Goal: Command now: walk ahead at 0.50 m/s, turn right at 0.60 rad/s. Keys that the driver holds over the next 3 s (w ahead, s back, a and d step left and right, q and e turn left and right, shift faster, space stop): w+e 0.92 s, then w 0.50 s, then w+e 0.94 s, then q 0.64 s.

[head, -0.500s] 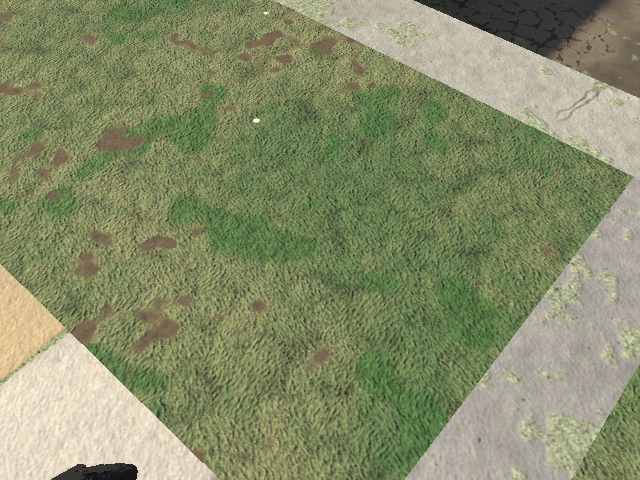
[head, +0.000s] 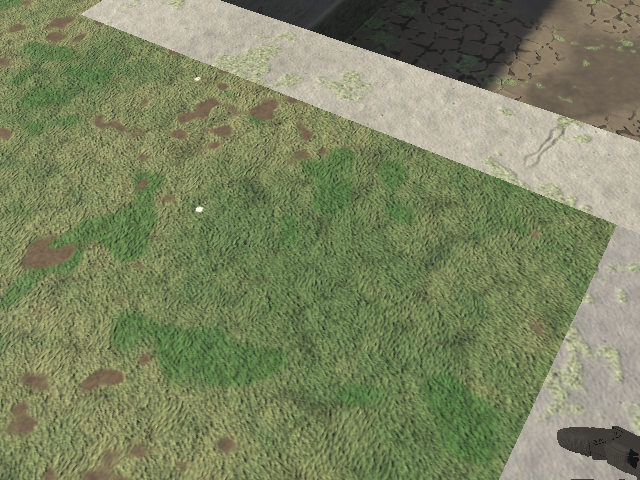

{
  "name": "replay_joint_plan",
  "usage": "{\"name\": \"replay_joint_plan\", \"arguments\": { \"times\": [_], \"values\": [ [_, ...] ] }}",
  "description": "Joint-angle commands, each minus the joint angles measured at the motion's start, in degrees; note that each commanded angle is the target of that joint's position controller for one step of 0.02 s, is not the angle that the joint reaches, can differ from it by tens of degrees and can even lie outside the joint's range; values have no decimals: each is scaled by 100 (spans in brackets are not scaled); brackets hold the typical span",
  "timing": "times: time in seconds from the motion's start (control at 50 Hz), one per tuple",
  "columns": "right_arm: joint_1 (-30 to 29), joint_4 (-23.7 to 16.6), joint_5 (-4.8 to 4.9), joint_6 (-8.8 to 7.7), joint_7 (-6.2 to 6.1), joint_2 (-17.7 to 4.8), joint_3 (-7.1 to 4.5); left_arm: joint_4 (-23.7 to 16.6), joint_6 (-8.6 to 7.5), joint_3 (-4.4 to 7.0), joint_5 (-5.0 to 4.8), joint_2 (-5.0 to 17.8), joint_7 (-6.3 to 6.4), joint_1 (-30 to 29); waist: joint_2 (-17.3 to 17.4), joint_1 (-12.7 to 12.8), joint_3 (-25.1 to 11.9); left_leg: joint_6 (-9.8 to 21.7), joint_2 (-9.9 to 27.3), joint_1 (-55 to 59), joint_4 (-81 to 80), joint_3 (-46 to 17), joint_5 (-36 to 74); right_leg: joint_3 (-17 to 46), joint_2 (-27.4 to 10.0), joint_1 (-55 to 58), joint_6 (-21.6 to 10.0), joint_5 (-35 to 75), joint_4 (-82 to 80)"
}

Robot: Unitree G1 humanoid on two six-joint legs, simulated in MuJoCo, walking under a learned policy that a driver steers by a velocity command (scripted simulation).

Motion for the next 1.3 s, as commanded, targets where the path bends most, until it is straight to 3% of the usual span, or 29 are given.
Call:
{"name": "replay_joint_plan", "arguments": {
  "times": [0.02, 0.04, 0.06, 0.08, 0.1, 0.12, 0.16, 0.18, 0.28, 0.4, 0.48, 0.52, 0.56, 0.58, 0.6, 0.62, 0.64, 0.68, 0.74, 0.88, 0.98, 1.04, 1.06, 1.08, 1.1, 1.12, 1.16, 1.22, 1.3],
  "values": [
    [-45, -407, 42, -150, 11, -757, -276, -282, -14, 246, -2, 866, 42, -64, -1012, -343, -166, 215, -151, 981, -251, 106, -446, 1364, -1383, -274, -721, 1369, -84],
    [401, -295, 19, -172, -15, -828, -343, -306, 1, 204, 11, 740, 38, -123, -1018, -583, -330, 351, -175, 1609, -458, 211, -470, 1309, -1190, -343, -585, 1558, 299],
    [1075, -224, -83, -208, -52, -1042, -427, -375, -15, 94, 49, 445, 19, -148, -785, -901, -911, 643, 359, 2802, -351, -211, -517, 1000, -877, -720, -371, 1483, 1389],
    [1858, -147, -203, -190, -100, -1528, -544, -512, -50, -20, 25, 76, 28, 373, 445, -899, -1826, 1356, 1683, 4871, -517, -2118, -1116, 231, -170, -2311, 58, 24, 3387],
    [2126, 15, -82, -119, -34, -1484, -561, -585, -99, -37, -82, 282, 30, 712, 1757, -791, -2094, 1863, 2382, 5425, -1200, -4269, -2682, 16, -166, -3655, 216, -1520, 4676],
    [1836, -105, -6, -83, -51, -955, -425, -476, -72, 93, -117, 799, 30, 343, 911, -919, -1311, 1640, 2185, 4839, -1392, -3760, -3449, 134, -511, -4071, 279, -1071, 5215],
    [1330, -134, -67, 10, -97, -633, -308, -623, -10, 136, 10, 850, 17, -449, 224, -831, -357, 1309, 1676, 3393, -1524, -2099, -2372, -191, -881, -3861, 300, -258, 4991],
    [1175, -102, -97, 14, -111, -506, -265, -648, 13, 155, 22, 766, -6, -527, 306, -696, -142, 1251, 1462, 2945, -1661, -1582, -1864, -189, -1045, -3663, 287, -39, 4722],
    [1212, 133, -61, -89, -138, -682, -346, -749, 122, 65, 13, 348, -52, -683, 260, -563, -4, 1401, 1399, 2619, -2134, -311, -500, -361, -1260, -3581, 380, 553, 3928],
    [1366, 349, -23, 18, -188, -929, -396, -883, 28, -24, 14, 179, -241, -1550, 124, -856, 166, 1167, 1239, 2985, -2158, 904, 177, -806, -1177, -3335, 347, 2053, 2104],
    [1618, 503, 93, 140, -184, -1146, -459, -1092, 25, -23, -16, 207, -379, -2029, 140, -949, 371, 1039, 1443, 3520, -2001, 1227, 603, -1126, -1047, -3151, 129, 1734, 1362],
    [1582, 510, 159, 209, -206, -1315, -513, -1126, 46, 70, 24, 388, -403, -1871, 279, -731, 189, 931, 1476, 3792, -1402, 1454, 2335, -1404, -749, -2653, -99, 1136, 1189],
    [1479, 480, 216, 295, -252, -1391, -533, -850, 86, 304, 35, 769, -362, -692, 281, 4, -494, 738, 1295, 3590, 304, 1753, 3756, -1680, -254, -1007, -440, 1104, 775],
    [1547, 425, 136, 281, -280, -1188, -451, -565, 136, 505, 12, 1147, -265, 347, -22, 476, -1015, 509, 1090, 2458, 1837, 1796, 2796, -1209, -343, 743, -688, 1319, 650],
    [1970, 88, -165, 180, -217, -345, -180, -538, 134, 606, -57, 1852, -173, 364, -1713, -102, -1343, 144, 142, -196, 3973, 1648, -2548, 1710, -1894, 2668, -1565, 886, 432],
    [1637, -66, -6, -48, -150, -563, -144, -771, 15, 495, -25, 1642, -214, 486, -1478, 126, -2428, 131, -333, -1023, 4985, 190, -3579, 3938, -2544, 3168, -2188, -197, -568],
    [1015, -231, 227, -173, -95, -965, -252, -685, -80, 370, 31, 1231, -246, 352, -983, 288, -1712, 233, -18, -1561, 4978, -35, -3017, 3183, -2381, 2789, -1832, 53, -749],
    [891, -200, 63, -259, -136, -867, -213, -698, -136, 249, 27, 891, -230, -315, -384, -184, -774, 295, 396, -1083, 3994, 3, -2228, 1931, -1913, 1159, -1452, 1028, -759],
    [1102, -134, -70, -81, -124, -870, -265, -799, -157, 177, 114, 749, -165, -799, -515, -595, -485, 121, 517, -278, 3244, 32, -1894, 1327, -1632, -79, -1440, 2103, -1068],
    [-148, -423, -68, -4, -61, -397, -76, -464, -100, 237, 31, 975, 27, -315, -607, -175, -57, -158, 11, 381, 605, 255, 246, 525, -1045, -1041, -1009, 1663, -1040],
    [-304, -508, 16, -93, 36, -658, -178, -197, -60, 198, 3, 835, 34, 53, -817, -104, -81, 81, -53, 641, -81, 83, 78, 1127, -1409, -320, -838, 1216, -436],
    [507, -327, -38, -145, 4, -815, -312, -147, -16, 140, 54, 659, 9, 14, -960, -529, -325, 473, -143, 1764, -417, 345, -433, 1091, -1192, -179, -580, 2132, 415],
    [1251, -259, -123, -177, -25, -1055, -386, -217, -29, 33, 109, 393, -9, 10, -611, -863, -1002, 828, 535, 2999, -272, -291, -360, 750, -895, -608, -363, 1918, 1720],
    [2016, -48, -196, -125, -31, -1612, -551, -252, -89, -64, -29, 115, 1, 772, 1015, -770, -1872, 1829, 1740, 5039, -625, -2671, -1355, -27, -82, -2485, 143, 319, 3813],
    [2266, 84, -1, -92, 43, -1269, -495, -204, -138, -48, -61, 409, 15, 789, 1386, -863, -1810, 2026, 2110, 5259, -1384, -4211, -2946, 97, -107, -3526, 235, -1320, 4708],
    [1983, 39, 65, -67, 24, -892, -384, -243, -139, 58, -92, 809, 7, 156, 664, -975, -965, 1784, 1959, 4619, -1506, -3638, -3458, 192, -387, -3937, 214, -927, 5078],
    [1449, -12, -37, 12, -8, -650, -274, -449, -157, 40, 63, 734, -3, -643, 79, -796, -128, 1580, 1488, 3276, -1678, -2326, -2487, -211, -792, -3805, 186, -220, 4650],
    [1307, 36, -58, -27, -27, -482, -200, -361, -149, 6, 77, 433, -52, -481, 374, -505, -83, 1510, 1065, 2574, -1989, -1426, -1274, -417, -1098, -3162, 221, 221, 3872],
    [1539, 210, 27, -28, -74, -803, -278, -499, -187, -114, 140, 193, -72, -1038, 185, -632, -36, 1599, 1044, 2590, -2213, -732, -218, -627, -1186, -3231, 368, 1059, 2573]
  ]
}}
